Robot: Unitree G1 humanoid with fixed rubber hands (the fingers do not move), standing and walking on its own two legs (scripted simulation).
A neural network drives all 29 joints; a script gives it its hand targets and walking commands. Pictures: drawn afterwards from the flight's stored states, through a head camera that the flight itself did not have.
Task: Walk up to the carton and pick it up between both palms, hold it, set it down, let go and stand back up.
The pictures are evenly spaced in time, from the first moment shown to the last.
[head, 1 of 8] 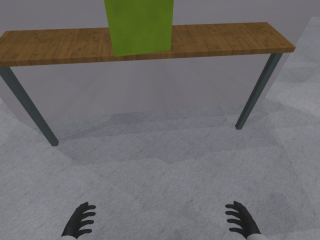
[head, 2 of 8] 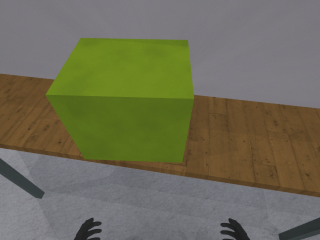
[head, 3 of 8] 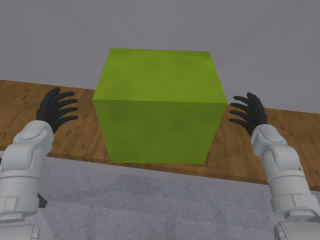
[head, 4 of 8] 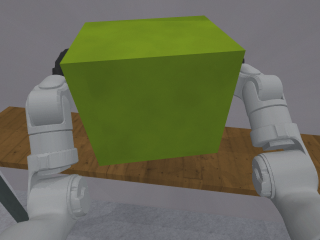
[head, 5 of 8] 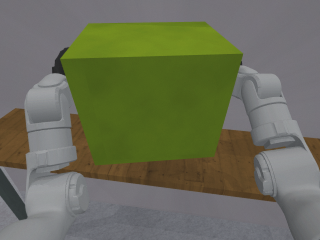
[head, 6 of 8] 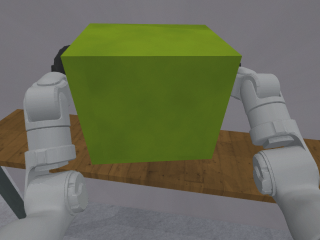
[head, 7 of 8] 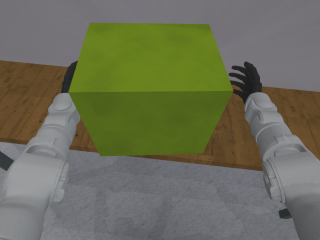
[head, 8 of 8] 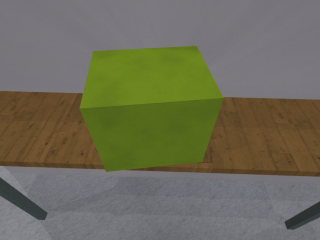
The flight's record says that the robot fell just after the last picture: no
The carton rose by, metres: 0.19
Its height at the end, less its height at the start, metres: +0.00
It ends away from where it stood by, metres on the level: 0.02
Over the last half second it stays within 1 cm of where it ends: yes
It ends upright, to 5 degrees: yes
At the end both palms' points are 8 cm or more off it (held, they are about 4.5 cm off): yes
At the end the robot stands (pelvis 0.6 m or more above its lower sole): yes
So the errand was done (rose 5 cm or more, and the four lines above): yes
